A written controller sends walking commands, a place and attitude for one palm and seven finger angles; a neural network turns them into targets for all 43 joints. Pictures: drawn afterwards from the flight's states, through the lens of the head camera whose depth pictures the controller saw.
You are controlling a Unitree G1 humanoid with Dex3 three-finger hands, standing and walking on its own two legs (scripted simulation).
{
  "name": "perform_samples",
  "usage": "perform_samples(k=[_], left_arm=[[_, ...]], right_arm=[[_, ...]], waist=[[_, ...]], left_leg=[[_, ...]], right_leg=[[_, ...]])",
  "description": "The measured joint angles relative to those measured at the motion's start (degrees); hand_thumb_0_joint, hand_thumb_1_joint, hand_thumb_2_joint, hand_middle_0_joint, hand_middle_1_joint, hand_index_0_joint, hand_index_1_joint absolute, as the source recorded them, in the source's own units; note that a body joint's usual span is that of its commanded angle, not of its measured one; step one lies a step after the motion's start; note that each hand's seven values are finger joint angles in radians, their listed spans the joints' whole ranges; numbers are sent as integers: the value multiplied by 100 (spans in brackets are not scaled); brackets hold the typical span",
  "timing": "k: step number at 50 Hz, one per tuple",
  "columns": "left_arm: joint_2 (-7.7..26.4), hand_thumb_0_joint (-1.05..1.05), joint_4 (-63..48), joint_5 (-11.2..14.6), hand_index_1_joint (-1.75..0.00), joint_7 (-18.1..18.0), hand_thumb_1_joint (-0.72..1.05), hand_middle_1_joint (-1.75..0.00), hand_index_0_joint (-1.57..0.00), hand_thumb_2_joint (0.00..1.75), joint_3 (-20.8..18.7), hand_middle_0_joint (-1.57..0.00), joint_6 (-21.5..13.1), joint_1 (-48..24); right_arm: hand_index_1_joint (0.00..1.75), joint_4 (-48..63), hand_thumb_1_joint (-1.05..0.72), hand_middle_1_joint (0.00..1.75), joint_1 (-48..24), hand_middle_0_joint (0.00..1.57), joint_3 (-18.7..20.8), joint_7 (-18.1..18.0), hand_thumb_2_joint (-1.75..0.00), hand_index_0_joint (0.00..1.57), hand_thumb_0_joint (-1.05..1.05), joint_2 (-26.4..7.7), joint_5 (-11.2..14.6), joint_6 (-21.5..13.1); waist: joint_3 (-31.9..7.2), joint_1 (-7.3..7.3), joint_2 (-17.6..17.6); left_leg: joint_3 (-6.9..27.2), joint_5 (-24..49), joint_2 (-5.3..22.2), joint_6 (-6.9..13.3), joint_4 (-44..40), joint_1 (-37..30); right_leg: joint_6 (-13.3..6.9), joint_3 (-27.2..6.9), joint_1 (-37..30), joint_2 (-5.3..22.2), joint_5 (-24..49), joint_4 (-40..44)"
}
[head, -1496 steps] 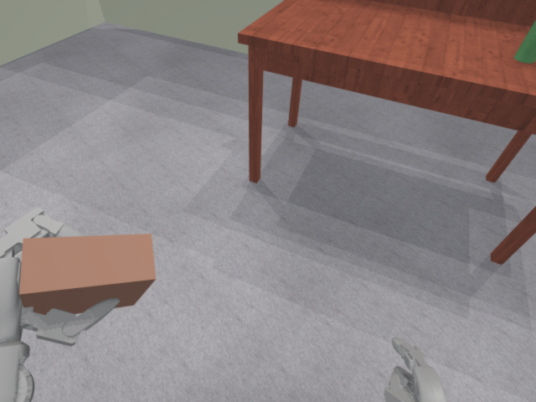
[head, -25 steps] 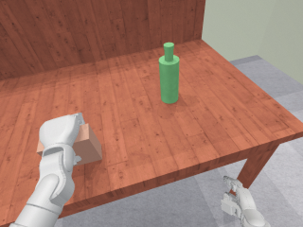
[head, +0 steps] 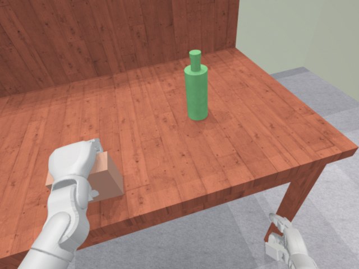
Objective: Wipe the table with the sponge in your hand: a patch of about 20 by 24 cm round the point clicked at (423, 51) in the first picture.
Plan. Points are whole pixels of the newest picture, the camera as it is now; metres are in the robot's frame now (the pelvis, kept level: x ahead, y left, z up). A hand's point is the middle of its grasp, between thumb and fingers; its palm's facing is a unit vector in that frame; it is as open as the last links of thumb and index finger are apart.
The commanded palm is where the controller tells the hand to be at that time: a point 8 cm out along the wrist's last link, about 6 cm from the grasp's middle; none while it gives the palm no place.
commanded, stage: slide across to the third lane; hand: left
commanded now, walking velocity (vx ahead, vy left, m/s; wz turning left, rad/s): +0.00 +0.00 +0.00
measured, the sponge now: (92, 184) +0.27 +0.26 +0.05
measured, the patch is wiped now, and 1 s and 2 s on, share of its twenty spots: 0.75 0.75 0.85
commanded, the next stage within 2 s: wipe forward along the third lane in 0.42 s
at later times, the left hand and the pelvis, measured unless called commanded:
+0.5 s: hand (114, 166) +0.29 +0.19 +0.10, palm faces +0.07 -0.09 -0.99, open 9.6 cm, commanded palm +0.26 +0.18 +0.16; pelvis -0.01 -0.01 +0.00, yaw +0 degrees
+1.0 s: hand (117, 152) +0.34 +0.20 +0.10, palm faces +0.00 -0.05 -1.00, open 9.6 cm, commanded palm +0.32 +0.20 +0.14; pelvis -0.02 -0.02 +0.00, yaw +0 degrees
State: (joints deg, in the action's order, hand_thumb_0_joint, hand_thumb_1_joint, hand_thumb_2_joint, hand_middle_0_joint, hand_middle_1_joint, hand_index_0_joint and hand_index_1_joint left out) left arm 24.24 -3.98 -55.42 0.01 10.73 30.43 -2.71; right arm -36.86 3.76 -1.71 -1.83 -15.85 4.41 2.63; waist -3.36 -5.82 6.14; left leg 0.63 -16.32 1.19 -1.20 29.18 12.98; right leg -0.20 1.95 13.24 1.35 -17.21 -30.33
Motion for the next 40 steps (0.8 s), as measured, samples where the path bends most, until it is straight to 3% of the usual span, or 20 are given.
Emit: perform_samples(k=[12, 27, 40], left_arm=[[-248, 1, 305, -6, -138, -7, -47, -140, -79, 107, 517, -76, -119, -500], [-589, 0, 813, -73, -137, -133, -47, -139, -80, 107, 936, -76, 407, -1004], [-626, -2, 1705, -70, -135, -100, -48, -138, -81, 107, 777, -77, 284, -1586]], right_arm=[[30, -120, -90, 30, -143, 20, -49, 2, -90, 20, 2, 122, -7, -196], [30, -252, -90, 30, -380, 20, -65, 174, -90, 20, 2, 152, 19, -36], [30, -357, -90, 30, -272, 20, -58, -1, -90, 20, 2, 92, 37, 40]], waist=[[13, -78, 23], [5, -37, -33], [-11, 64, -64]], left_leg=[[36, 136, -4, -30, -163, -128], [9, 222, 46, -79, -290, -251], [27, 282, 71, -98, -305, -151]], right_leg=[[-30, 36, -112, 1, 90, 100], [-87, 10, -172, -51, 138, 130], [-132, 26, -42, -77, 161, 78]])
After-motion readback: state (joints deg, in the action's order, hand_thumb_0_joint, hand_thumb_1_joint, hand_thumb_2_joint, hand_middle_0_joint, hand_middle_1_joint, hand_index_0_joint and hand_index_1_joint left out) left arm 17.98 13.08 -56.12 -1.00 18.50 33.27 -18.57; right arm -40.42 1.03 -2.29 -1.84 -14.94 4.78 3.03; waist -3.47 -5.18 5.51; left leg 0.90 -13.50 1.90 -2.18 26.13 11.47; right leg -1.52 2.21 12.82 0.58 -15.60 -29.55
